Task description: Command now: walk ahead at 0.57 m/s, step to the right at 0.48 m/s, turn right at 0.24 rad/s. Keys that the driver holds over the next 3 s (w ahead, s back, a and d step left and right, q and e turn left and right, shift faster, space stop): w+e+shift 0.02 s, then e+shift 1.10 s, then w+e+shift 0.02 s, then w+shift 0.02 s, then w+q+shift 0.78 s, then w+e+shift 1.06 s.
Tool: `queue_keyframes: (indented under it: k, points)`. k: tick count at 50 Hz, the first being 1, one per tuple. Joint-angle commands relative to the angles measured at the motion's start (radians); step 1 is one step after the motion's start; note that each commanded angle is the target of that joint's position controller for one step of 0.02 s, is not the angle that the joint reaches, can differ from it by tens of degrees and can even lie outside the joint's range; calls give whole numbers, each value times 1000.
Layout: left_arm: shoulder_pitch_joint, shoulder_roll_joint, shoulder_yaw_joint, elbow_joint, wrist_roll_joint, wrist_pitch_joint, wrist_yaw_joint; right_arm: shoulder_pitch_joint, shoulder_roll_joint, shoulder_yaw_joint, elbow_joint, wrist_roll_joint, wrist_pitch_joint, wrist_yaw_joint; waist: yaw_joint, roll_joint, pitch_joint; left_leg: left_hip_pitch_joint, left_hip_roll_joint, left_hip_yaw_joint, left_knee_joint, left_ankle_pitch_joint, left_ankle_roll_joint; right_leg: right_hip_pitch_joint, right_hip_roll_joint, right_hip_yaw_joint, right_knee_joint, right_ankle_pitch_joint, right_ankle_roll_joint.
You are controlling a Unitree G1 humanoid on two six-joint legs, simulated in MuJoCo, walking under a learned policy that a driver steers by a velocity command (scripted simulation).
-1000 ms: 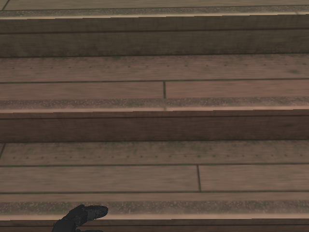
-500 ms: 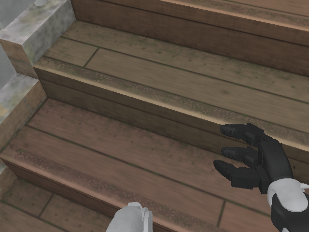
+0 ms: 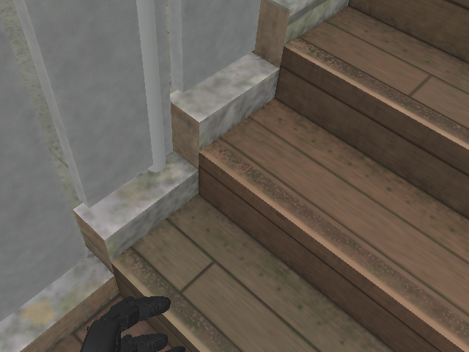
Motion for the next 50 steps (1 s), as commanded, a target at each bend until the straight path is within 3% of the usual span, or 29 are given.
queue_keyframes:
  k: [1, 3, 6, 9, 13, 14, 15, 17, 19, 20, 21, 22, 23, 24, 25, 26, 27, 29, 31, 34, 36, 38, 40, 42, 43, 44, 46, 49, 50]
  points:
    - [187, 108, 75, 41, -16, -12, -13, -87, 114, 67, -193, -82, 55, 6, 24, 4, -102, -706, 3, 22, 692, -497, 72, 622, -287, 768, -490, 461, -331]
    - [233, 78, 74, 88, 2, -38, -8, -188, 76, 92, -233, -114, 72, 0, -21, 171, -28, -675, 87, 112, 585, -469, 70, 434, -209, 569, -556, 522, -193]
    - [240, 144, 91, 130, 43, -45, 6, -310, 25, 111, -319, -81, 78, -3, -43, 128, 13, -530, 146, 185, 344, -377, 25, 181, -138, 442, -623, 760, -134]
    - [332, 242, 116, 147, 72, -39, 43, -375, 6, 113, -352, -75, 63, 4, -7, 10, -117, -571, 127, 225, 391, -288, 24, 372, -140, 500, -567, 1132, -112]
    - [606, 255, 144, 232, 27, -59, 42, -599, 94, 156, -402, -118, 37, 18, 120, 45, -127, -1191, 136, 144, 758, -418, 77, 952, -226, 703, -550, 914, -138]
    - [960, 49, 50, 492, 161, -55, -26, -517, 104, 200, -365, -12, 68, 16, 77, 2, -251, -1443, 87, -82, 713, -341, 119, 1138, -201, 768, -344, 767, -73]
    - [1027, 53, 46, 504, 174, -58, -56, -519, 116, 202, -345, -11, 59, 11, 85, 15, -151, -1556, 83, -26, 674, -291, 109, 1257, -185, 703, -361, 736, -21]
    - [803, 176, 68, 398, 105, -75, -86, -594, 37, 170, -365, 11, 45, 16, -4, -9, -111, -1247, 129, 173, 545, -260, 59, 870, -102, 630, -457, 676, -3]
    - [716, 241, 97, 364, 68, -69, -110, -786, 25, 136, -458, 25, 66, 26, -33, -71, -59, -897, 118, 316, 363, -349, 92, 394, -109, 721, -618, 1081, -54]
    - [749, 214, 92, 401, 81, -71, -124, -862, 74, 147, -474, 26, 80, 43, -12, -25, -30, -710, 112, 332, 244, -349, 126, 229, -126, 720, -705, 1324, -5]
    - [606, 209, 143, 253, 1, -63, -3, -769, 161, 195, -425, -24, 92, 14, 149, 140, 17, -509, 52, 459, 49, -295, 93, 379, -159, 641, -791, 1695, 89]
    - [644, 250, 111, 306, 64, -107, -77, -650, 154, 137, -410, 70, 86, 26, -94, -271, -143, -131, 20, 383, -152, -256, 92, 158, -124, 644, -608, 2092, 170]
    - [543, 314, 148, 254, 61, -144, -108, -354, 78, 114, -299, 41, 98, 39, -192, -166, -271, 342, 16, 289, -241, -106, 109, -75, -200, 665, -462, 2336, 223]
    - [401, 277, 144, 174, 72, -151, -148, 72, 3, 69, -161, 35, 108, 27, -336, 61, -626, 771, 147, 64, -462, 158, 225, -96, -146, 649, -172, 1808, 251]
    - [586, 123, 116, 158, 79, -131, -170, 193, -87, 57, -83, 1, 94, 43, -197, 535, -855, 807, 630, -645, -817, 486, 599, -52, 143, 541, 622, -78, 307]
    - [576, 298, 159, 208, 26, -109, -168, 27, -166, 42, -148, -74, 75, 51, -197, 107, -467, 376, 607, -867, -925, 197, 610, -237, 87, 564, 1097, 66, 253]
    - [529, 269, 156, 250, 19, -91, -160, -259, -117, 69, -154, -20, 59, 76, -86, 108, -184, 84, 576, -733, -958, -211, 531, -345, 34, 495, 1230, 160, 219]
    - [472, 116, 100, 262, 72, -42, -61, -529, 220, 178, -101, 14, 5, 120, 55, -174, -175, -233, 532, -259, -995, -290, 378, -169, -95, 415, 1013, 95, 93]
    - [421, 60, 82, 217, 99, -25, -37, -576, 265, 182, -65, 25, -43, 70, 143, -126, -137, -265, 402, 96, -987, -51, 236, -37, -192, 343, 653, -21, 133]
    - [213, 90, 68, 161, 19, -51, -115, -431, -94, 39, -4, -6, -55, -22, 21, -43, -153, -137, 293, 374, -1097, -134, 154, 134, -155, 121, 259, -275, 246]
    - [201, 150, 71, 154, -12, -73, -130, -528, -163, 4, -62, -46, -55, -4, 30, 93, -120, -158, 322, 433, -1127, -109, 126, 323, -171, 124, 244, -134, 246]
    - [192, 160, 61, 135, 8, -58, -140, -614, -138, 2, -147, -78, -62, 20, 52, 51, -100, -54, 440, 394, -1051, 32, 170, 298, -212, 195, 78, 60, 156]
    - [279, 177, 69, 148, 9, -49, -122, -585, -139, 2, -145, -59, -65, 22, 100, 33, -56, -14, 494, 378, -979, 15, 179, 412, -211, 176, -230, 216, 105]
    - [316, 299, 131, 195, 55, -80, -83, -436, 2, 44, -119, -12, -66, 19, 41, -58, -26, -39, 384, 446, -687, -135, 80, 515, -134, 222, -482, 431, 14]
    - [345, 492, 180, 173, 40, -103, -50, -340, 58, 66, -174, -17, -58, 5, -27, -399, -62, -261, 204, 483, -382, -488, -47, 628, -321, 632, -524, 1026, -241]
    - [325, 553, 189, 128, 44, -138, -48, -305, 24, 71, -235, -4, -56, 7, -25, -370, -178, -374, 100, 252, -234, -570, -89, 713, -413, 895, -629, 881, -331]
    - [188, 401, 166, 129, 59, -140, -58, -478, -68, 49, -242, 8, -23, 22, 49, -237, -116, -533, 126, 81, 239, -422, -57, 577, -316, 715, -560, 374, -153]
    - [-12, 281, 111, 17, 26, -83, -13, -410, -72, 67, -230, -32, -33, 46, -38, 2, -84, -497, 139, 52, 294, -208, -21, 330, -264, 678, -562, 225, -124]
    - [-6, 266, 102, 3, 34, -70, -4, -366, -73, 74, -230, -16, -32, 40, -45, -32, -138, -476, 130, 60, 290, -221, -50, 358, -279, 712, -574, 314, -155]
